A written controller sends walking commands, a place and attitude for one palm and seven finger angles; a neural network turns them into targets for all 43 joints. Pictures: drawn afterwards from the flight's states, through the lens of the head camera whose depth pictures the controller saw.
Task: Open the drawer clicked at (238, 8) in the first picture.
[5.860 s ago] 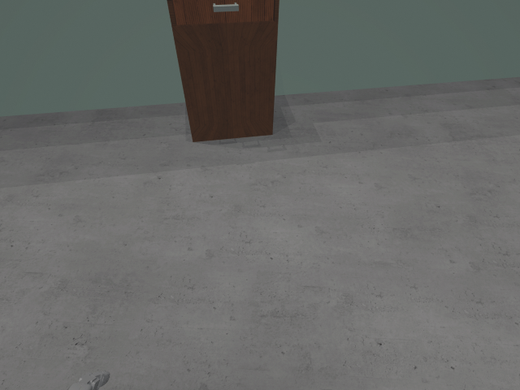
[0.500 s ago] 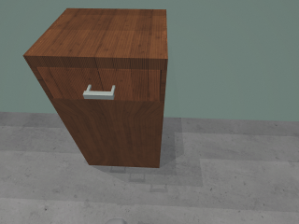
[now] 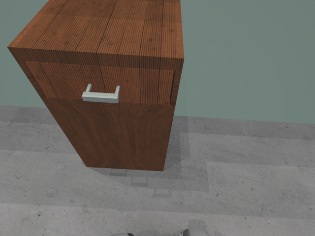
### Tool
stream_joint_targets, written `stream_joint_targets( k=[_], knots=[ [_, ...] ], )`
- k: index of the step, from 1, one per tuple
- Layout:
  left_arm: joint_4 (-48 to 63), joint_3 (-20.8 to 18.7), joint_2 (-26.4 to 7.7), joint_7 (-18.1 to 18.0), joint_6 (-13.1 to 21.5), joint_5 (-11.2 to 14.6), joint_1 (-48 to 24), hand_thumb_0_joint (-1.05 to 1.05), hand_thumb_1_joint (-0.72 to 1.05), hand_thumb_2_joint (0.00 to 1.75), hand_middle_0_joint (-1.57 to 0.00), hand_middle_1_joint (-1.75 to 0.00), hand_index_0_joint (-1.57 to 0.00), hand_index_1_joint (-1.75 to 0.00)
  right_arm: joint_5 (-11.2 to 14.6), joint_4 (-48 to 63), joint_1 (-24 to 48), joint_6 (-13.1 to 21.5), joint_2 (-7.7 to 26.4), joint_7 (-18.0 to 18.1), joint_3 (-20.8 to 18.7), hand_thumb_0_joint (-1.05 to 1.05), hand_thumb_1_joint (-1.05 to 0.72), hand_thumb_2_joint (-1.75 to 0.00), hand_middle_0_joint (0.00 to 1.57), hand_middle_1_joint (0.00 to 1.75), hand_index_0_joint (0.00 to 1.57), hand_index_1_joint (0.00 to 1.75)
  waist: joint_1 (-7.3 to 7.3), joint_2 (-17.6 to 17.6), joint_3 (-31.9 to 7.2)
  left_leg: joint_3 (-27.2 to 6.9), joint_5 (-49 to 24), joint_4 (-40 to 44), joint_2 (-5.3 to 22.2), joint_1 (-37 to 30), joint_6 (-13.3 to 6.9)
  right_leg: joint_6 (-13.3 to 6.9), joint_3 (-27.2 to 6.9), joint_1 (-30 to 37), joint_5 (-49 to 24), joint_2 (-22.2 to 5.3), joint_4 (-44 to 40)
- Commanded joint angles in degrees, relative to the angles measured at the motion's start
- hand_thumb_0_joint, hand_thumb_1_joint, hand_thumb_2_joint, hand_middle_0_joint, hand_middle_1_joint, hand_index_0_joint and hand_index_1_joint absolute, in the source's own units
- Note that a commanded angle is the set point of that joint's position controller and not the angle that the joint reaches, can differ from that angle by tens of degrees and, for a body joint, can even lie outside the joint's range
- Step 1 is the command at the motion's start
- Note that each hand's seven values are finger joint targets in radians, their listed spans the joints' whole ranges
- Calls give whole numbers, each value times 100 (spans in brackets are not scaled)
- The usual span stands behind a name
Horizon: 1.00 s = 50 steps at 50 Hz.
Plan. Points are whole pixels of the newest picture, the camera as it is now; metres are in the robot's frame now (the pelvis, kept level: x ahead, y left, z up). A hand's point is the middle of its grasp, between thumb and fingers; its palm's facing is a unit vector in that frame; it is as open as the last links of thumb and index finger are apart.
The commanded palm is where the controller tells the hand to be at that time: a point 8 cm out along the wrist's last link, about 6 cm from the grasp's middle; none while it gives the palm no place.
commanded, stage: come to a stop and stand still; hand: left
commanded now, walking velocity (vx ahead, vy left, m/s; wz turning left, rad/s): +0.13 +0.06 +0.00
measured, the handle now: (102, 92) +0.53 +0.23 +0.00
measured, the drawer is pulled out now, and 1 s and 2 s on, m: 0.00 0.00 0.00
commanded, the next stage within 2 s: look again from close up in 1.06 s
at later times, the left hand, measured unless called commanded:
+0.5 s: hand out of the picture -0.01 +0.13 -0.15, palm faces +0.11 -0.95 -0.28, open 7.3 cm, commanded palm none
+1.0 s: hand out of the picture +0.00 +0.18 -0.17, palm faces +0.06 -0.97 -0.22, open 7.3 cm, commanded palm none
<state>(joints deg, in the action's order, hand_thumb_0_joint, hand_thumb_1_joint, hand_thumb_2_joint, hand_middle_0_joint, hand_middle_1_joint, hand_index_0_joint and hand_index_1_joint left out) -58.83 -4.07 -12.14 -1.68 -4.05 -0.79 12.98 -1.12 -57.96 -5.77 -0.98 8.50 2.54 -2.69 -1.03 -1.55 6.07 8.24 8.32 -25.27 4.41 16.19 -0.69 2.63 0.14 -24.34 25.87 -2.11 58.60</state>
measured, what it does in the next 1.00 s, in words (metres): steps on the spot: right foot, then left foot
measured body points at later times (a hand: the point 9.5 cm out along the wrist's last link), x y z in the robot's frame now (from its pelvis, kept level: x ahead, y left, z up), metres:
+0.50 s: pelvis -0.02 -0.06 +0.01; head +0.02 -0.10 +0.46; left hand -0.02 +0.18 -0.13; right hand -0.01 -0.31 -0.16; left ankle -0.06 +0.10 -0.68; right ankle -0.02 -0.16 -0.74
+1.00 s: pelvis -0.01 +0.00 +0.00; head +0.00 -0.01 +0.45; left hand -0.01 +0.23 -0.15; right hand +0.06 -0.22 -0.16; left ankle -0.05 +0.11 -0.74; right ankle -0.03 -0.12 -0.74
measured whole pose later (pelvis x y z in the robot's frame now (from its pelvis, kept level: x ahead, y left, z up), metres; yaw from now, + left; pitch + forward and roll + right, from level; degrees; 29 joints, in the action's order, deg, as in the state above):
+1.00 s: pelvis -0.01 +0.00 +0.00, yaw +0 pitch -1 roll +1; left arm -64.0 -0.5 -8.2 -1.9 -0.3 -0.7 14.3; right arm -0.4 -61.0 -9.4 0.2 9.8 2.0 -1.4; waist -0.9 1.4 1.5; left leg 4.0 16.5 -24.6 0.0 7.5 -0.5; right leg 0.3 2.8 -11.0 15.8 -2.2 27.4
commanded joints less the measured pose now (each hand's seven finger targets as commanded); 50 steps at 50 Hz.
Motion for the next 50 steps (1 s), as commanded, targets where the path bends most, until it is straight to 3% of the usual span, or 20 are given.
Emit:
stream_joint_targets(
  k=[1, 4, 5, 6, 7, 9, 12, 14, 23, 27, 30, 32, 33, 34, 36, 37, 42, 45, 47, 50],
  knots=[
    [287, 10, -53, 41, 79, -20, 528, 0, 90, 90, -20, -30, -20, -30, -52, 226, -251, -3, 1088, -40, -252, 0, -90, -90, 20, 30, 20, 30, 101, 1516, -907, -1094, -282, 893, 1368, -285, -776, -96, 163, 623, -5, -187, -1164],
    [-15, 75, -30, 26, 259, -32, 1078, 0, 90, 90, -20, -30, -20, -30, -33, 138, -232, -60, 973, -140, -205, 0, -90, -90, 20, 30, 20, 30, -167, 1047, -761, -935, 1841, 649, 822, 573, -310, -102, 493, 1901, -824, 1, -3004],
    [-64, 73, -293, 8, 322, -99, 1194, 0, 90, 90, -20, -30, -20, -30, 26, 126, -368, -94, 685, -166, -156, 0, -90, -90, 20, 30, 20, 30, -204, 166, -624, -599, 2151, 2, 307, 890, -19, -114, 94, 2003, -548, -308, -3878],
    [54, 58, -775, -13, 399, -142, 941, 0, 90, 90, -20, -30, -20, -30, 88, 242, -414, -141, 311, -205, -60, 0, -90, -90, 20, 30, 20, 30, -94, -1381, -304, -378, 2104, -1029, -157, 1136, 283, -499, -1643, 1230, 946, -1497, -4963],
    [321, 18, -1070, -27, 342, -110, 487, 0, 90, 90, -20, -30, -20, -30, 42, 405, -154, -186, 529, -258, -106, 0, -90, -90, 20, 30, 20, 30, -160, -1329, 168, -629, 2045, -1618, -91, 927, 220, -806, -2239, 134, 1870, -2025, -5581],
    [458, -31, -1084, -48, 382, -93, -12, 0, 90, 90, -20, -30, -20, -30, -19, 266, -298, -230, 667, -294, -152, 0, -90, -90, 20, 30, 20, 30, -21, -1263, 444, -906, 1517, -2338, -111, 962, 157, -831, -2202, -303, 1716, -1857, -5611],
    [432, 9, -806, -32, 446, -51, -85, 0, 90, 90, -20, -30, -20, -30, -18, -34, -981, -155, 738, -326, -173, 0, -90, -90, 20, 30, 20, 30, 173, -743, 284, -856, 862, -2740, -168, 1082, 194, -741, -1153, 539, -279, -1457, -4993],
    [412, -9, -778, -31, 481, -38, 186, 0, 90, 90, -20, -30, -20, -30, -6, -53, -1114, -121, 738, -313, -159, 0, -90, -90, 20, 30, 20, 30, 58, -685, -100, -852, 736, -2856, -248, 1244, 280, -753, -849, 1327, -1305, -1396, -4672],
    [77, -64, -796, -142, 477, -79, 997, 0, 90, 90, -20, -30, -20, -30, 35, 234, -593, -174, 706, -223, -102, 0, -90, -90, 20, 30, 20, 30, -318, -829, -756, -892, 1535, -2510, -276, 1351, 431, -1205, -1055, 2604, -4415, -1802, -3879],
    [124, -84, -886, -118, 423, -130, 599, 0, 90, 90, -20, -30, -20, -30, 94, 236, -645, -131, 613, -227, -75, 0, -90, -90, 20, 30, 20, 30, -177, -1130, -626, -740, 1641, -1679, -308, 560, 327, -1191, -961, 1848, -3678, -1713, -3973],
    [95, -72, -866, -89, 374, -99, 322, 0, 90, 90, -20, -30, -20, -30, 93, 76, -1035, -44, 564, -197, -35, 0, -90, -90, 20, 30, 20, 30, 71, -1113, -725, -502, 684, -263, -455, -503, 267, -851, -637, 1358, -3028, -1279, -3671],
    [94, 11, -581, -62, 327, -28, 351, 0, 90, 90, -20, -30, -20, -30, 83, -36, -1279, 74, 791, -166, -42, 0, -90, -90, 20, 30, 20, 30, 153, -271, -934, -728, -175, 485, -50, -1488, 164, -498, -283, 788, -2019, -748, -3032],
    [113, 69, -309, -44, 297, 5, 505, 0, 90, 90, -20, -30, -20, -30, 31, 28, -1170, 110, 1150, -145, -98, 0, -90, -90, 20, 30, 20, 30, 85, 835, -924, -1717, -720, 631, 813, -1488, -157, -270, 76, 309, -883, -321, -2623],
    [108, 116, -144, -48, 278, 2, 457, 0, 90, 90, -20, -30, -20, -30, 13, 112, -980, 74, 1335, -128, -106, 0, -90, -90, 20, 30, 20, 30, 58, 1309, -647, -2079, -623, 1029, 1347, -831, -560, -149, 353, 414, 117, -184, -2187],
    [52, 160, -61, -6, 281, -41, 363, 0, 90, 90, -20, -30, -20, -30, -24, 145, -603, 74, 1129, -84, -20, 0, -90, -90, 20, 30, 20, 30, -31, 1009, -131, -1757, -157, 1252, 1056, -227, -621, -171, 253, 431, -15, -184, -1852],
    [-58, 173, -84, -9, 249, -40, 418, 0, 90, 90, -20, -30, -20, -30, -11, 89, -507, 99, 1018, -55, 3, 0, -90, -90, 20, 30, 20, 30, -53, 1612, -154, -1645, -537, 1264, 963, -300, -621, -160, 234, 495, -43, -257, -1708],
    [-291, 232, -168, 5, 348, -4, 633, 0, 90, 90, -20, -30, -20, -30, 40, -20, -556, 118, 859, -14, 70, 0, -90, -90, 20, 30, 20, 30, -96, 872, -427, -1115, -2019, 480, 586, -897, -491, -145, 179, 1030, -1043, -204, -2973],
    [-363, 252, -382, -31, 461, -20, 612, 0, 90, 90, -20, -30, -20, -30, 107, -95, -759, 160, 638, -41, 79, 0, -90, -90, 20, 30, 20, 30, 61, -22, -685, -884, -1099, 163, 159, -836, -81, -340, -352, 1557, -3127, -632, -3595],
    [-340, 247, -355, -43, 475, -11, 389, 0, 90, 90, -20, -30, -20, -30, 84, -177, -828, 131, 610, -50, 65, 0, -90, -90, 20, 30, 20, 30, 124, -650, -571, -889, -701, 248, 162, -868, -12, -383, -268, 1444, -3069, -582, -3553],
    [-345, 278, -240, -60, 480, 10, 355, 0, 90, 90, -20, -30, -20, -30, 67, -339, -931, 179, 614, -41, 118, 0, -90, -90, 20, 30, 20, 30, 100, -413, -562, -894, -962, 430, 221, -979, -29, -349, -185, 1488, -3010, -535, -3594]
  ],
)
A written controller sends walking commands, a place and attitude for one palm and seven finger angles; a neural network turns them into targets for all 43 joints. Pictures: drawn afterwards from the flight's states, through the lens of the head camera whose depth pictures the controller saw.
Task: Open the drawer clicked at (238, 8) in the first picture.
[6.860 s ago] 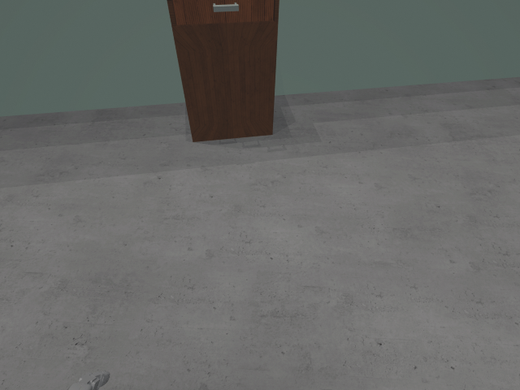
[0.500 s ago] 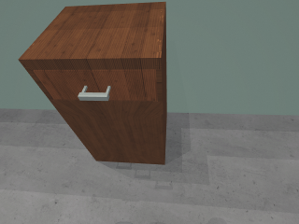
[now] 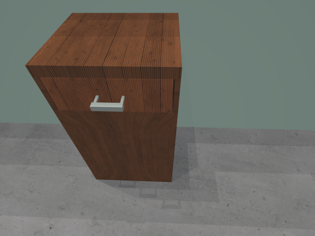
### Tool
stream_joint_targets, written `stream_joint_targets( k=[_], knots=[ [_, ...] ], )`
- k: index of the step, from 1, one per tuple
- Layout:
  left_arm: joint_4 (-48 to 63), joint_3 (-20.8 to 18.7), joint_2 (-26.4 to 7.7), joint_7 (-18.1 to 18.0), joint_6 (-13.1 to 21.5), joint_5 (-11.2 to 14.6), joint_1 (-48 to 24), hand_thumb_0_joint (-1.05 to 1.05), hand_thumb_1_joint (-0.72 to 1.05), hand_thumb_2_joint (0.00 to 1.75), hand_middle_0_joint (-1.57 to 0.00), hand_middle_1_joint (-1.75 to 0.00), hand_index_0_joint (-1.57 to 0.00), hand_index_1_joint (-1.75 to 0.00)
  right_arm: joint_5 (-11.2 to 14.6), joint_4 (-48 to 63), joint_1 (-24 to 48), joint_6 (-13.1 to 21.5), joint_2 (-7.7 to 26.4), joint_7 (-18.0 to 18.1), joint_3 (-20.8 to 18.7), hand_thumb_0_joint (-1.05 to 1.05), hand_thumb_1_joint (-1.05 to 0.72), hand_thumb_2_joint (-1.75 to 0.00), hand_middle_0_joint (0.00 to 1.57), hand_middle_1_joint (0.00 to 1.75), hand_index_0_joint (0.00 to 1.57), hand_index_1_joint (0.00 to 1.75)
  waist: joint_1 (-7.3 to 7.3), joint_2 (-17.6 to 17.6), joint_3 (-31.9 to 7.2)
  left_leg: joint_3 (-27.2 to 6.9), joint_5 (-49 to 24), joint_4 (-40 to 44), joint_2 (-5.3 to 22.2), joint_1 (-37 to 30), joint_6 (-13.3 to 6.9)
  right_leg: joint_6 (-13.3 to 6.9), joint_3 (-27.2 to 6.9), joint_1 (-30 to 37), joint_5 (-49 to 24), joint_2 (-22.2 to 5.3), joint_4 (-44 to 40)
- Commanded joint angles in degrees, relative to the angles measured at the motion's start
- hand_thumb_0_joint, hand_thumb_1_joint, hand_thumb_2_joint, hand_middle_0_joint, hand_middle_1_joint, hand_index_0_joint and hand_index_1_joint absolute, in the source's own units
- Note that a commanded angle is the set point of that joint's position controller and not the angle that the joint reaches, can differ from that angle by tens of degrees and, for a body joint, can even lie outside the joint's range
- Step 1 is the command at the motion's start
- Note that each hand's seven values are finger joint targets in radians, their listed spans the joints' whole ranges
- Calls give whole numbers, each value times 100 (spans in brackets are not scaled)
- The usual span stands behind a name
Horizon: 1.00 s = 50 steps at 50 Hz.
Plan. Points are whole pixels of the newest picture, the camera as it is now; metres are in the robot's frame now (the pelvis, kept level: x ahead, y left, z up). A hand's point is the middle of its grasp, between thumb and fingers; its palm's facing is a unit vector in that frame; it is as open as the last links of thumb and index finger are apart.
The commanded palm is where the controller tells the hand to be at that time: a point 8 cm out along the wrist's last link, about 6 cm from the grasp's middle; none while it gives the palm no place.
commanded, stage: come to a stop and stand still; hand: left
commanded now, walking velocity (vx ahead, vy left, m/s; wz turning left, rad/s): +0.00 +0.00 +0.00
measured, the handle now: (108, 102) +0.54 +0.22 +0.00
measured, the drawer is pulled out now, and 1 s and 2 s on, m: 0.00 0.00 0.00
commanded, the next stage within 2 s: look again from close up in 0.06 s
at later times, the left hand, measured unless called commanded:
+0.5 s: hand out of the picture +0.01 +0.19 -0.17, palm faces +0.00 -0.97 -0.24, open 7.3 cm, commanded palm none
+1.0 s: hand (89, 210) +0.19 +0.20 -0.04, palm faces -0.01 -0.67 -0.75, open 7.6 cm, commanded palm +0.12 +0.21 -0.04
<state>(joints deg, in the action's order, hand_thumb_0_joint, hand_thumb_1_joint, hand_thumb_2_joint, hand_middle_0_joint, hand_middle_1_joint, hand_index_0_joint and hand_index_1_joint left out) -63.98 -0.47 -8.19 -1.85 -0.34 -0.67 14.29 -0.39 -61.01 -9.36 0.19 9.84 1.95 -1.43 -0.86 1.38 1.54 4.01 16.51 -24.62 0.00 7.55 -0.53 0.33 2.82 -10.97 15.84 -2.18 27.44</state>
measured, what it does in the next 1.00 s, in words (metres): stands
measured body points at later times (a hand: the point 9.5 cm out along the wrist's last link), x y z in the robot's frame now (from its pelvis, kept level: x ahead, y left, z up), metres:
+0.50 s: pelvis +0.00 +0.01 +0.00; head +0.00 -0.01 +0.44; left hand +0.01 +0.24 -0.15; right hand -0.02 -0.20 -0.18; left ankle -0.04 +0.11 -0.74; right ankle -0.01 -0.12 -0.74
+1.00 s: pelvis -0.01 -0.01 -0.01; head +0.01 -0.04 +0.44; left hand +0.18 +0.23 +0.00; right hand +0.13 -0.27 -0.13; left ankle -0.04 +0.11 -0.74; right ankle -0.01 -0.12 -0.74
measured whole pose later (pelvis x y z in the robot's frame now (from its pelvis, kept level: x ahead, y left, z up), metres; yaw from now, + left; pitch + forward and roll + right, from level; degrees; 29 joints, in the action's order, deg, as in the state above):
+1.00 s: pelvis -0.01 -0.01 -0.01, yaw +0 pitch +4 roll +1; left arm -6.2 4.2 -15.5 -15.6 -4.6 -24.5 20.9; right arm 0.1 -45.4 -13.4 13.1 15.8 4.7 -2.0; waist -0.2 3.1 -3.8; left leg 3.9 19.7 -33.3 0.5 17.7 0.0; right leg -0.9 2.8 -21.5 19.6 -2.3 36.8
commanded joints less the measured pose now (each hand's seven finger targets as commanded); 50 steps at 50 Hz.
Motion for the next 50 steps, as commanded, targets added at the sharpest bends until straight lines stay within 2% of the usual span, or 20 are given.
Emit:
stream_joint_targets(
  k=[1, 7, 8, 9, 11, 13, 16, 18, 21, 38, 39, 40, 41, 42, 43, 44, 45, 47, 48, 50],
  knots=[
    [166, -84, -629, -48, 103, 5, 224, 0, 90, 90, -20, -30, -20, -30, -8, -72, -610, 73, 485, 21, 9, 0, -90, -90, 20, 30, 20, 30, 87, -520, -158, -470, -1830, 405, 670, -122, -44, -114, -455, 225, -1907, -506, -499],
    [107, -68, -673, -35, 55, 19, 210, 0, 90, 90, -20, -30, -20, -30, -11, -262, -681, 75, 435, 23, 94, 0, -90, -90, 20, 30, 20, 30, 13, -27, 215, -511, -1367, 648, 650, 136, -35, -107, -420, 280, -1235, -458, -760],
    [-39, -30, -806, -273, 251, -73, 727, 0, 90, 90, -20, -30, -20, -30, 23, 157, -327, 176, 685, -53, 63, 0, -90, -90, 20, 30, 20, 30, -113, -310, 338, -294, -1967, -570, 699, 543, 88, -91, -651, 89, -3484, -726, -408],
    [244, -70, -1019, -225, 312, -24, 465, 0, 90, 90, -20, -30, -20, -30, -22, 270, -796, 141, 454, -78, 73, 0, -90, -90, 20, 30, 20, 30, 189, -24, -194, -436, -667, -278, 478, 501, 53, -309, -757, 361, -2869, -892, -242],
    [327, -2, -875, -121, 279, 8, 268, 0, 90, 90, -20, -30, -20, -30, -38, 185, -1022, 183, 449, -77, 122, 0, -90, -90, 20, 30, 20, 30, 162, 487, -231, -555, -1033, 94, 616, 492, -36, -360, -477, 199, -1358, -563, -113],
    [354, -7, -840, -72, 215, 20, 318, 0, 90, 90, -20, -30, -20, -30, -62, 239, -1068, 188, 500, -70, 146, 0, -90, -90, 20, 30, 20, 30, 95, 789, -415, -571, -1432, 70, 704, 421, -159, -322, -284, 285, -765, -349, 10],
    [335, 31, -717, -28, 163, 20, 271, 0, 90, 90, -20, -30, -20, -30, -47, 277, -1138, 172, 534, -46, 164, 0, -90, -90, 20, 30, 20, 30, 100, 108, -19, -620, -1049, 177, 675, 628, -207, -298, -284, 116, -576, -302, -45],
    [320, 45, -651, -12, 122, 13, 242, 0, 90, 90, -20, -30, -20, -30, -53, 240, -1215, 156, 549, -43, 179, 0, -90, -90, 20, 30, 20, 30, 93, -24, 383, -682, -787, 325, 690, 848, -240, -274, -265, -25, -338, -258, -79],
    [285, 49, -627, -11, 119, 27, 304, 0, 90, 90, -20, -30, -20, -30, -43, 164, -1273, 158, 529, -41, 202, 0, -90, -90, 20, 30, 20, 30, 88, -190, 487, -642, -665, 415, 641, 799, -235, -258, -333, -78, -418, -283, -127],
    [119, 6, -543, -12, 174, 14, 524, 0, 90, 90, -20, -30, -20, -30, -31, -187, -1230, 177, 328, 8, 188, 0, -90, -90, 20, 30, 20, 30, 87, -133, 181, -419, -1161, 303, 585, 249, -170, -253, -466, -36, -1235, -381, -220],
    [-79, -52, -799, -249, 264, -32, 1056, 0, 90, 90, -20, -30, -20, -30, 42, 243, -521, 170, 615, -53, 51, 0, -90, -90, 20, 30, 20, 30, -186, -1496, 396, -291, -1183, -999, 693, 966, 40, -73, -790, 72, -3831, -750, -367],
    [8458, 184, -2418, -271, 1286, -871, -3510, 0, 88, 89, -20, -32, -20, -32, 304, 2054, -613, 1060, 1468, 251, 40, 0, -90, -90, 20, 30, 20, 30, 354, 518, -2597, -195, -2241, -85, 50, -616, -252, -289, -1003, 452, -3121, -103, 301],
    [6806, -93, -2064, -708, 738, -942, -1006, 0, 85, 88, -20, -33, -20, -33, 247, 1817, -103, 1576, 936, 510, 19, 0, -90, -90, 20, 30, 20, 30, -67, 1407, -2198, -194, -3296, -44, 195, -847, -251, -347, -495, 172, -1795, 71, 531],
    [6623, -91, -1628, -1048, 338, -631, -739, 0, 83, 87, -21, -34, -21, -34, 332, 1428, -167, 1734, 942, 521, -133, 0, -90, -90, 20, 30, 20, 30, 6, 1467, -1638, -207, -2657, -119, 237, -396, -38, -265, -227, -338, -760, 110, 434],
    [5752, 533, -481, -1103, -243, -827, 808, 0, 81, 86, -21, -36, -21, -36, 407, 1501, -198, 1761, 640, 500, -65, 0, -90, -90, 20, 30, 20, 30, 65, 964, -1110, -239, -2400, -68, 313, 56, -68, -207, -129, -555, -667, 119, 392],
    [6942, 744, -548, -1096, -249, -1040, 52, 0, 78, 85, -21, -37, -21, -37, 407, 2002, 56, 1846, 799, 453, -41, 0, -90, -90, 20, 30, 20, 30, 53, 707, -641, -385, -2092, -121, 236, 328, -63, -220, -114, -645, -892, 83, 332],
    [7126, 555, -924, -1198, -200, -1568, 224, 0, 76, 84, -21, -39, -21, -39, 289, 2071, 105, 1877, 1031, 445, -88, 0, -90, -90, 20, 30, 20, 30, 110, 541, -976, -332, -1938, -315, 183, 305, -89, -257, -148, -832, -908, 139, 348],
    [6924, 608, -1002, -1466, -242, -2531, 496, 0, 71, 82, -21, -42, -21, -42, 56, 2457, 111, 1736, 1119, 329, -68, 0, -90, -90, 20, 30, 20, 30, 192, -216, -719, -439, -1680, -646, -7, 826, -129, -292, -90, -1300, -748, 255, 480],
    [6587, 625, -953, -1580, -281, -3072, 758, 0, 69, 81, -22, -43, -22, -43, -38, 2606, 87, 1591, 1102, 249, -117, 0, -90, -90, 20, 30, 20, 30, 104, -806, -652, -391, -1573, -804, -69, 1084, -113, -261, -31, -1478, -558, 276, 531],
    [6017, 631, -766, -1739, -361, -4000, 2233, 0, 64, 79, -22, -47, -22, -47, -190, 3032, 377, 1224, 1112, 40, -272, 0, -90, -90, 20, 30, 20, 30, -330, -1391, -507, -299, -1225, -937, -150, 1598, -39, -288, -157, -1472, -271, 282, 564]
  ],
)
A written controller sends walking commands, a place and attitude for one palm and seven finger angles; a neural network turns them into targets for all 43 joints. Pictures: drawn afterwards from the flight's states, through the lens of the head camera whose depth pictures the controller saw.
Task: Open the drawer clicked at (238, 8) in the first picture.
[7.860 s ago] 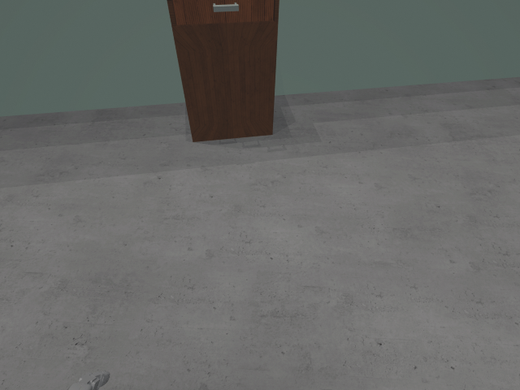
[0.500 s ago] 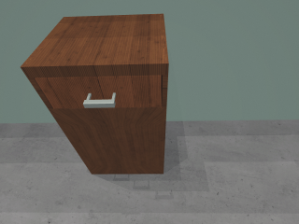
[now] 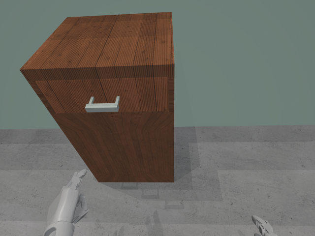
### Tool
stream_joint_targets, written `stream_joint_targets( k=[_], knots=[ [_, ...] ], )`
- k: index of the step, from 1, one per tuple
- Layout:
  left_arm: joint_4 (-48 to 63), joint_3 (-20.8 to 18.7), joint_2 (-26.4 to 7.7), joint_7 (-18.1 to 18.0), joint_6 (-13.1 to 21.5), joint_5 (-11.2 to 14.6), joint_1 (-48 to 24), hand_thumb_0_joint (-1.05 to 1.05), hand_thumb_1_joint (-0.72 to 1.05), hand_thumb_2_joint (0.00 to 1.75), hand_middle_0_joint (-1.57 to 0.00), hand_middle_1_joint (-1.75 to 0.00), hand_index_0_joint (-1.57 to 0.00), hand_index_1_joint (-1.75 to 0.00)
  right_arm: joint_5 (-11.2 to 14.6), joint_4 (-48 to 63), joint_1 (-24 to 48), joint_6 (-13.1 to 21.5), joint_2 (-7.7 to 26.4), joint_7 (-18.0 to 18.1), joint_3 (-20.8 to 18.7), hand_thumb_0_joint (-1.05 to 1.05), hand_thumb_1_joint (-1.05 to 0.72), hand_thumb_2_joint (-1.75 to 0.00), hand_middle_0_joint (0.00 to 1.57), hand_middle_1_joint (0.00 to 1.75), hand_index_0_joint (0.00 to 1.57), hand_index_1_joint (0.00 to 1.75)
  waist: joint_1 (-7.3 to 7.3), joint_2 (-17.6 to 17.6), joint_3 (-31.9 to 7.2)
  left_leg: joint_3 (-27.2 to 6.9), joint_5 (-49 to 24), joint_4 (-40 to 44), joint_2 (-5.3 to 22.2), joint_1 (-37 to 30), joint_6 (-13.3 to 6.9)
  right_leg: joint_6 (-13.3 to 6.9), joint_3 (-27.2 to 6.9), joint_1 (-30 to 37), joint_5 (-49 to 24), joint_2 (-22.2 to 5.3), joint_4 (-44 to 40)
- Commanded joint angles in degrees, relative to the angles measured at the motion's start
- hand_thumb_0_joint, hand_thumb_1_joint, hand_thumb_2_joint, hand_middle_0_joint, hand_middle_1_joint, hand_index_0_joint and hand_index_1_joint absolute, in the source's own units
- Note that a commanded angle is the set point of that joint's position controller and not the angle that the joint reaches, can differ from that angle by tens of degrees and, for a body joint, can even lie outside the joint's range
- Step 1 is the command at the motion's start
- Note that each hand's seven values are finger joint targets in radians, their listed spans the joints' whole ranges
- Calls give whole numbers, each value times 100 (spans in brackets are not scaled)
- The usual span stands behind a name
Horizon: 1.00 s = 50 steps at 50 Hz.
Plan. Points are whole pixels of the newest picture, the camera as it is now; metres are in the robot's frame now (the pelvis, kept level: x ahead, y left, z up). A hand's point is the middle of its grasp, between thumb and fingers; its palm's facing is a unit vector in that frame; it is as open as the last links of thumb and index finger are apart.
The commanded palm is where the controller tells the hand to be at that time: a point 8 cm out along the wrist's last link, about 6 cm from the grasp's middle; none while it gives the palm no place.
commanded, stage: raise the hand with hooked fingers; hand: left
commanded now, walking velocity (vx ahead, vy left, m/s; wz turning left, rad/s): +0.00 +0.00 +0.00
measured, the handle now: (103, 103) +0.55 +0.23 +0.01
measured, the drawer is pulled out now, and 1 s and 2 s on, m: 0.00 0.00 0.00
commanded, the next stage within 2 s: move the hooked fingers above the handle in 1.68 s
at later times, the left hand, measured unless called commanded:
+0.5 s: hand (73, 191) +0.22 +0.23 +0.02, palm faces +0.15 -0.06 -0.99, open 10.3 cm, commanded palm +0.18 +0.22 +0.06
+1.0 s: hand (61, 161) +0.27 +0.25 +0.08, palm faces +0.11 -0.08 -0.99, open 13.1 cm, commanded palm +0.24 +0.25 +0.14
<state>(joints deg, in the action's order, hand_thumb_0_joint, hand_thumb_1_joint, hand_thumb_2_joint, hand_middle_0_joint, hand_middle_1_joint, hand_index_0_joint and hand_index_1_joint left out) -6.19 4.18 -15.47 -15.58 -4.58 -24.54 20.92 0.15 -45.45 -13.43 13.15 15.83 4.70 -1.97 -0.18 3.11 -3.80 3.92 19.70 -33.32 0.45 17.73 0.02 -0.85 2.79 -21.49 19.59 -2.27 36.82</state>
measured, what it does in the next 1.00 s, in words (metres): stands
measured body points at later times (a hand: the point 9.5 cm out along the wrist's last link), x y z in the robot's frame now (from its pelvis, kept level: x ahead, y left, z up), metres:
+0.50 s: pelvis -0.02 -0.02 -0.03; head +0.02 -0.06 +0.42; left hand +0.21 +0.22 +0.07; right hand +0.21 -0.20 -0.13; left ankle -0.03 +0.12 -0.73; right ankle -0.01 -0.11 -0.73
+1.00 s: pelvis -0.01 +0.01 +0.00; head +0.00 -0.02 +0.45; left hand +0.26 +0.25 +0.13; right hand +0.20 -0.21 -0.10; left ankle -0.03 +0.12 -0.73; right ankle -0.01 -0.11 -0.73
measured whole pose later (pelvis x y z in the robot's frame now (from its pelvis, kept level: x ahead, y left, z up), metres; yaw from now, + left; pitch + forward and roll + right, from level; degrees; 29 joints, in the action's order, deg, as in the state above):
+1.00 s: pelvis -0.01 +0.01 +0.00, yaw +0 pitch +3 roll +1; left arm -0.1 4.1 -24.0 -11.0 -6.0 -55.2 2.1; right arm -0.8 -35.6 -5.7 -4.5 14.0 1.3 -1.6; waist -4.2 4.0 -2.1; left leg 3.9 18.4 -31.9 -0.1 16.4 -1.0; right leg 0.2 2.5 -19.4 17.2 -2.6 33.8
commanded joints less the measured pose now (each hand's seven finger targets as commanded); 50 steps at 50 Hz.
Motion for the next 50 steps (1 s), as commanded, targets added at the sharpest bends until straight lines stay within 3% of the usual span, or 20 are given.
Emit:
stream_joint_targets(
  k=[1, 2, 3, 5, 7, 8, 10, 12, 15, 18, 21, 24, 26, 30, 35, 37, 40, 42, 45, 50],
  knots=[
    [61, 240, 72, -401, 66, -2009, 2045, 0, 62, 78, -22, -48, -22, -48, -281, 1612, 919, -326, 512, -353, -233, 0, -90, -90, 20, 30, 20, 30, -563, -1741, 155, -225, -1350, -80, -223, 868, -54, -203, -270, -347, -698, 286, -351],
    [-59, 4, -104, -411, 133, -2383, 2328, 0, 60, 77, -22, -50, -22, -50, -260, 1669, 995, -590, 477, -491, -282, 0, -90, -90, 20, 30, 20, 30, -764, -1807, 30, -180, -1490, -104, -220, 1083, -27, -260, -456, -111, -1179, 274, -239],
    [267, -14, -226, -421, 260, -2669, 2201, 0, 57, 76, -22, -51, -22, -51, -230, 1841, 1164, -823, 463, -596, -225, 0, -90, -90, 20, 30, 20, 30, -857, -1802, -164, -125, -1493, -149, -245, 1264, 2, -280, -553, 42, -1467, 229, -72],
    [799, -186, -550, -539, 468, -3120, 1733, 0, 53, 74, -23, -54, -23, -54, -216, 2136, 1410, -1083, 423, -705, -164, 0, -90, -90, 20, 30, 20, 30, -902, -1543, -389, -47, -1306, -265, -318, 1384, -13, -283, -734, 103, -1458, 187, 46],
    [1363, -567, -1014, -765, 586, -3530, 1079, 0, 48, 72, -23, -57, -23, -57, -247, 2270, 1436, -1255, 374, -745, -173, 0, -90, -90, 20, 30, 20, 30, -897, -887, -646, -25, -1174, -403, -393, 1280, -41, -302, -874, 52, -1239, 236, 127],
    [1778, -658, -1183, -923, 580, -3726, 629, 0, 46, 71, -23, -58, -23, -58, -329, 2385, 1457, -1322, 339, -751, -179, 0, -90, -90, 20, 30, 20, 30, -831, -401, -881, 3, -1081, -509, -414, 1150, -65, -305, -932, -92, -1104, 237, 162],
    [2241, -782, -1352, -1224, 621, -3950, -137, 0, 41, 69, -24, -62, -24, -62, -435, 2417, 1333, -1376, 266, -714, -188, 0, -90, -90, 20, 30, 20, 30, -654, 112, -1480, -60, -1229, -857, -442, 708, -95, -333, -1107, -470, -1197, 273, 326],
    [2930, -887, -1623, -1476, 770, -4064, -1392, 0, 36, 67, -24, -64, -24, -64, -554, 2301, 1286, -1414, 222, -652, -197, 0, -90, -90, 20, 30, 20, 30, -336, 91, -1763, -208, -1121, -1254, -413, 460, -140, -288, -1207, -984, -864, 233, 404],
    [2931, -814, -1564, -1562, 1098, -3831, -1569, 0, 29, 64, -24, -69, -24, -69, -552, 2232, 1259, -1322, 223, -555, -199, 0, -90, -90, 20, 30, 20, 30, -135, 197, -1712, -275, -999, -1588, -402, 249, -195, -267, -1223, -1409, -726, 187, 365],
    [2492, -617, -1357, -1414, 1179, -3601, -1631, 0, 22, 61, -25, -74, -25, -74, -582, 2164, 1335, -1314, 235, -550, -166, 0, -90, -90, 20, 30, 20, 30, 46, -256, -1350, -341, -810, -1599, -363, 563, -222, -181, -1002, -1428, -781, 184, 325],
    [1795, -631, -1333, -1060, 556, -3419, -1108, 0, 15, 58, -25, -78, -25, -78, -452, 2165, 1414, -1419, 238, -502, -120, 0, -90, -90, 20, 30, 20, 30, -184, -514, -1296, -275, -817, -1087, -319, 921, -209, -95, -659, -515, -1163, 194, 172],
    [1515, -648, -1421, -479, -128, -3197, -472, 0, 8, 55, -26, -82, -26, -82, -216, 2244, 1579, -1560, 250, -415, -12, 0, -90, -90, 20, 30, 20, 30, -507, -998, -1278, -166, -1025, -556, -309, 1047, -157, -33, -756, 511, -1720, 150, -58],
    [1588, -645, -1535, -155, -278, -3144, -476, 0, 4, 53, -26, -86, -26, -86, -173, 2251, 1637, -1567, 251, -369, 79, 0, -90, -90, 20, 30, 20, 30, -572, -1165, -1165, -130, -1091, -325, -289, 986, -166, 11, -716, 804, -1827, 120, -116],
    [2079, -790, -1677, 97, 0, -3153, -708, 0, -6, 49, -27, -92, -27, -92, -211, 2189, 1534, -1509, 255, -335, 102, 0, -90, -90, 20, 30, 20, 30, -615, -669, -862, -137, -1119, 22, -232, 642, -168, -39, -548, 841, -1576, 99, -317],
    [2467, -1083, -1856, -295, 628, -3266, -1629, 0, -17, 44, -28, -99, -28, -99, -307, 2048, 1329, -1353, 256, -308, -46, 0, -90, -90, 20, 30, 20, 30, -488, -123, -1016, -199, -1218, 52, -243, 53, -172, -117, -433, 516, -1176, 136, -450],
    [2387, -1111, -1903, -443, 686, -3281, -2038, 0, -22, 42, -28, -102, -28, -102, -294, 1974, 1303, -1334, 285, -320, -91, 0, -90, -90, 20, 30, 20, 30, -387, -91, -1056, -228, -1251, 24, -235, -98, -156, -134, -372, 331, -1022, 170, -477],
    [2147, -926, -1805, -493, 569, -3273, -2408, 0, -29, 39, -29, -107, -29, -107, -230, 1869, 1273, -1344, 319, -331, -164, 0, -90, -90, 20, 30, 20, 30, -363, 192, -1117, -224, -1373, 132, -202, -271, -124, -157, -221, 298, -1105, 185, -469],
    [1970, -786, -1750, -362, 354, -3208, -2631, 0, -34, 37, -29, -110, -29, -110, -159, 1864, 1334, -1377, 352, -334, -163, 0, -90, -90, 20, 30, 20, 30, -352, 70, -1117, -261, -1482, 250, -181, -302, -115, -152, -144, 420, -1188, 211, -500],
    [1830, -567, -1771, -1, 27, -3141, -2846, 0, -41, 34, -29, -114, -29, -114, -81, 1860, 1400, -1442, 378, -310, -135, 0, -90, -90, 20, 30, 20, 30, -424, -20, -1030, -262, -1710, 489, -156, -389, -108, -137, -87, 715, -1419, 214, -591],
    [1795, -586, -2015, 629, -235, -3115, -3195, 0, -50, 30, -30, -120, -30, -120, -38, 1913, 1489, -1621, 382, -300, -13, 0, -90, -90, 20, 30, 20, 30, -488, -242, -918, -288, -2199, 767, -107, -605, -106, -124, -49, 1119, -1740, 234, -773]
  ],
)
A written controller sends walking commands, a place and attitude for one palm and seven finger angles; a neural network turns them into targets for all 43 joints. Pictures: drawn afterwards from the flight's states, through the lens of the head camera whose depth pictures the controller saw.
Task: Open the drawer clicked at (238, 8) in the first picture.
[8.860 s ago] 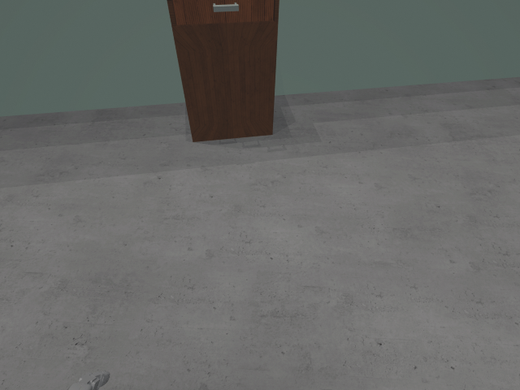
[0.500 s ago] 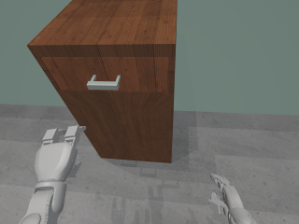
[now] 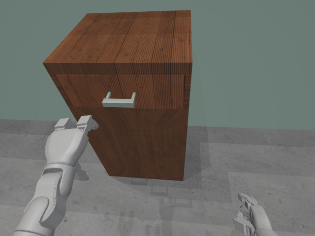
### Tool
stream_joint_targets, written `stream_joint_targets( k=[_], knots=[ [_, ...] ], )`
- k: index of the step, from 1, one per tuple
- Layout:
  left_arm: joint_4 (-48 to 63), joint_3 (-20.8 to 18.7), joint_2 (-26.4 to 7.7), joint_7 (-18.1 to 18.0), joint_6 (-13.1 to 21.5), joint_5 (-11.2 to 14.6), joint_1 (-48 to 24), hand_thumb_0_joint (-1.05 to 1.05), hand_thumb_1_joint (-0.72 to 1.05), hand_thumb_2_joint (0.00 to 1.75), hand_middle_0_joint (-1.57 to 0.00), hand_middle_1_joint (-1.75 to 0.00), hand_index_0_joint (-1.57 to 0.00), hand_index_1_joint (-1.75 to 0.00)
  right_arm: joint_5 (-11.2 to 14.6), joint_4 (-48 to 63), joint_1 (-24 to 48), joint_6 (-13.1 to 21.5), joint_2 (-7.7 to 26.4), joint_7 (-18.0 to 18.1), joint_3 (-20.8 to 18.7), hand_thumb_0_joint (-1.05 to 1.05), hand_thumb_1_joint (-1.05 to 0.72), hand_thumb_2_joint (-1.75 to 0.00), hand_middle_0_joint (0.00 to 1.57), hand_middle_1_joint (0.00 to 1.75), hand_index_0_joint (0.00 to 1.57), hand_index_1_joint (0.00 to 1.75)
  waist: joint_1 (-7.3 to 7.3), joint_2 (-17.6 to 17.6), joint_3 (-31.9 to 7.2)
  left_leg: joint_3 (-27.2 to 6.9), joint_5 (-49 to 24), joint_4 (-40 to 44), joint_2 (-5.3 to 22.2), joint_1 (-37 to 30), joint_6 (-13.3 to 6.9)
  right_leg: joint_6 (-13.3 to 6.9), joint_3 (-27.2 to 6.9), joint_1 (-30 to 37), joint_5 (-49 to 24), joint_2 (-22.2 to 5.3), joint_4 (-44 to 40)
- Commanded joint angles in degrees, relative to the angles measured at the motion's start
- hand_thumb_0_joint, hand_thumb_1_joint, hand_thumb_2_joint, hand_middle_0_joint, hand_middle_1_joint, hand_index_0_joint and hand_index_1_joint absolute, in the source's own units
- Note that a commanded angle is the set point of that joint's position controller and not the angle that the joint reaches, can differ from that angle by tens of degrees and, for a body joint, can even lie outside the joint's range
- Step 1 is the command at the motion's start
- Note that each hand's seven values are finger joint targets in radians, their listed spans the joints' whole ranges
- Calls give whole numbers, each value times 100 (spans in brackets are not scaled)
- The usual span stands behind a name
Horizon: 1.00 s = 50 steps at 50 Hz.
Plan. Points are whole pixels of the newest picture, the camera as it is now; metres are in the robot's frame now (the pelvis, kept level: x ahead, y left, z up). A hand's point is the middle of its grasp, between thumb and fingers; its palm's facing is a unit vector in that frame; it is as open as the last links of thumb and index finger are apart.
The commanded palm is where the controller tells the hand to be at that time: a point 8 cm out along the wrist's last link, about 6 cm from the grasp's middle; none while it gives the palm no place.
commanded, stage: raise the hand with hooked fingers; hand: left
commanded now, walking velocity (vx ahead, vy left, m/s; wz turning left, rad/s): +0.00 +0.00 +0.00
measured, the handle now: (120, 98) +0.56 +0.22 +0.01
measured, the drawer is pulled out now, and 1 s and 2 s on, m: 0.00 0.00 0.00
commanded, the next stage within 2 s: move the hooked fingers above the handle in 0.68 s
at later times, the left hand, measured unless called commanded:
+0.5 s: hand (75, 135) +0.31 +0.24 +0.11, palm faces -0.02 -0.09 -1.00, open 13.8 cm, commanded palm +0.28 +0.25 +0.17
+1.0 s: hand (82, 138) +0.31 +0.23 +0.10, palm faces -0.04 -0.06 -1.00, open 13.8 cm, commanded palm +0.30 +0.24 +0.16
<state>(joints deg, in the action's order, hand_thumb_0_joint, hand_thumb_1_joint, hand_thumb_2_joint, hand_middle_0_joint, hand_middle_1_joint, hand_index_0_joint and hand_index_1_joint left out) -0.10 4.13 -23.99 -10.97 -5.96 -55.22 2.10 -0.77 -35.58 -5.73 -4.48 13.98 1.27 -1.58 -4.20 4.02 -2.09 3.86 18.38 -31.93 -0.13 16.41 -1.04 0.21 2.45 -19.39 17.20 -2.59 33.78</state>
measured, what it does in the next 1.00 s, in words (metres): stands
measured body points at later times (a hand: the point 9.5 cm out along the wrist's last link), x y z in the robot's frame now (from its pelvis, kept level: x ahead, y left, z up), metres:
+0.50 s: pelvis +0.00 +0.00 +0.01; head +0.03 -0.03 +0.46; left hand +0.31 +0.25 +0.16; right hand +0.19 -0.22 -0.11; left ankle -0.02 +0.11 -0.73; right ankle +0.00 -0.12 -0.73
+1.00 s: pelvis -0.01 -0.02 +0.01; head +0.01 -0.05 +0.46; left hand +0.31 +0.23 +0.15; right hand +0.19 -0.23 -0.10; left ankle -0.02 +0.11 -0.73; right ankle +0.00 -0.12 -0.73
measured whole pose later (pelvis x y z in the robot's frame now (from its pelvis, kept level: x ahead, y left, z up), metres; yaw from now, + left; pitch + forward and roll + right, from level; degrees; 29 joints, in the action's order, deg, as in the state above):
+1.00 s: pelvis -0.01 -0.02 +0.01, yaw +1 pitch +1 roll +1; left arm -13.2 4.5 -28.8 0.5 2.0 -52.6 -13.7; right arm 0.8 -37.1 -6.3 -5.5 14.3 2.1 0.1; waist -4.4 4.0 0.3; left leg 2.1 12.9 -23.7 0.4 12.2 -0.1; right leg -0.9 4.4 -14.5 12.4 -1.6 25.5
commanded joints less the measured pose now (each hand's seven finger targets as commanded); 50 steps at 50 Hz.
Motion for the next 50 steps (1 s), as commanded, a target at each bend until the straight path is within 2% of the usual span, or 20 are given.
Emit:
stream_joint_targets(
  k=[1, 3, 7, 9, 14, 18, 20, 23, 27, 30, 32, 36, 39, 40, 43, 45, 47, 49, 50],
  knots=[
    [1160, -610, -1221, 270, -97, -53, -1428, 0, -50, 30, -30, -120, -30, -120, 50, 917, 717, 112, 569, 42, -30, 0, -90, -90, 20, 30, 20, 30, -81, -355, -1038, -279, -2112, 680, -40, -490, 6, -231, -6, 963, -1535, 277, -513],
    [1048, -676, -1333, 447, -89, -21, -1682, 0, -50, 30, -30, -120, -30, -120, 58, 917, 717, 64, 560, 46, 25, 0, -90, -90, 20, 30, 20, 30, -81, -352, -927, -265, -2098, 769, -40, -536, 0, -232, -13, 1049, -1543, 283, -620],
    [1174, -854, -1605, 663, 69, 16, -2216, 0, -50, 30, -30, -120, -30, -120, 52, 889, 674, 15, 565, 43, 53, 0, -90, -90, 20, 30, 20, 30, -80, -79, -1176, -309, -2457, 836, -36, -805, 22, -251, -12, 1270, -1732, 309, -729],
    [1069, -793, -1566, 753, 129, 84, -2402, 0, -50, 30, -30, -120, -30, -120, 67, 846, 633, 6, 547, 46, 57, 0, -90, -90, 20, 30, 20, 30, -45, -125, -1128, -307, -2477, 864, -45, -870, 16, -243, -5, 1265, -1764, 305, -812],
    [1071, -806, -1725, 980, 284, 210, -2956, 0, -50, 30, -30, -120, -30, -120, 90, 767, 583, 18, 600, 27, 38, 0, -90, -90, 20, 30, 20, 30, 10, 97, -1295, -337, -2792, 916, -47, -1045, 39, -250, 3, 1391, -1944, 301, -917],
    [674, -698, -1455, 1225, 325, 353, -2260, 0, -50, 30, -30, -120, -30, -120, 119, 783, 515, -20, 643, -45, 10, 0, -90, -90, 20, 30, 20, 30, -52, -295, -1116, -288, -2822, 965, -45, -850, 29, -223, 38, 1459, -2056, 290, -958],
    [763, -781, -1511, 1286, 403, 421, -2123, 0, -50, 30, -30, -120, -30, -120, 116, 824, 507, -49, 691, -69, -19, 0, -90, -90, 20, 30, 20, 30, -83, -412, -1138, -256, -2727, 996, -58, -786, 14, -209, 29, 1508, -2094, 291, -974],
    [1055, -990, -1699, 1236, 613, 415, -2194, 0, -50, 30, -30, -120, -30, -120, 82, 867, 503, -17, 699, -85, -26, 0, -90, -90, 20, 30, 20, 30, -147, -450, -1317, -261, -2722, 996, -83, -756, -13, -209, -5, 1655, -2183, 266, -944],
    [1580, -1329, -1978, 852, 938, 347, -2458, 0, -50, 30, -30, -120, -30, -120, 51, 839, 502, 60, 689, -82, -73, 0, -90, -90, 20, 30, 20, 30, -193, 5, -1589, -314, -2873, 946, -90, -897, 17, -244, -46, 1613, -2145, 288, -905],
    [1382, -1324, -1841, 561, 997, 349, -2408, 0, -50, 30, -30, -120, -30, -120, 81, 740, 426, 100, 654, -76, -120, 0, -90, -90, 20, 30, 20, 30, -173, -15, -1484, -266, -2716, 949, -99, -850, 22, -238, -34, 1452, -2042, 272, -923],
    [1053, -1322, -1792, 463, 866, 352, -2365, 0, -50, 30, -30, -120, -30, -120, 118, 695, 435, 102, 662, -88, -125, 0, -90, -90, 20, 30, 20, 30, -153, -106, -1356, -241, -2551, 953, -107, -757, 17, -236, -37, 1404, -1969, 285, -962],
    [787, -987, -1607, 493, 569, 287, -2396, 0, -50, 30, -30, -120, -30, -120, 164, 668, 524, 49, 679, -85, -122, 0, -90, -90, 20, 30, 20, 30, -100, -275, -1269, -142, -2189, 1025, -133, -639, -3, -203, -53, 1417, -1786, 241, -1010],
    [784, -739, -1494, 701, 414, 323, -2397, 0, -50, 30, -30, -120, -30, -120, 179, 728, 605, 32, 680, -67, -93, 0, -90, -90, 20, 30, 20, 30, -65, -290, -1246, -129, -1996, 1065, -153, -659, -34, -187, -76, 1483, -1665, 229, -1070],
    [618, -729, -1553, 766, 390, 308, -2520, 0, -50, 30, -30, -120, -30, -120, 176, 703, 608, 12, 698, -37, -72, 0, -90, -90, 20, 30, 20, 30, -14, -435, -1119, -124, -1847, 1086, -158, -589, -37, -176, -66, 1418, -1549, 235, -1105],
    [326, -703, -1637, 922, 503, 287, -2928, 0, -50, 30, -30, -120, -30, -120, 164, 684, 570, 42, 696, 47, -34, 0, -90, -90, 20, 30, 20, 30, 45, -630, -983, -111, -1564, 1080, -179, -505, -80, -141, -105, 1331, -1318, 219, -1181],
    [-32, -824, -1828, 938, 653, 269, -3319, 0, -50, 30, -30, -120, -30, -120, 164, 610, 464, 62, 705, 119, -25, 0, -90, -90, 20, 30, 20, 30, 90, -677, -862, -120, -1358, 1087, -190, -434, -89, -129, -106, 1216, -1115, 221, -1237],
    [-183, -989, -2048, 904, 855, 226, -3714, 0, -50, 30, -30, -120, -30, -120, 158, 575, 400, 99, 720, 165, -42, 0, -90, -90, 20, 30, 20, 30, 88, -533, -967, -126, -1268, 1060, -208, -434, -87, -136, -164, 1213, -965, 230, -1261],
    [-292, -868, -1953, 827, 1069, 207, -4161, 0, -50, 30, -30, -120, -30, -120, 156, 538, 311, 158, 667, 195, -55, 0, -90, -90, 20, 30, 20, 30, 119, -298, -1178, -130, -1318, 1006, -228, -471, -85, -151, -161, 1197, -1012, 197, -1186],
    [-299, -970, -2041, 767, 1177, 196, -4234, 0, -50, 30, -30, -120, -30, -120, 152, 517, 248, 187, 660, 203, -90, 0, -90, -90, 20, 30, 20, 30, 100, -168, -1333, -135, -1457, 960, -225, -542, -83, -168, -162, 1207, -1165, 210, -1137]
  ],
)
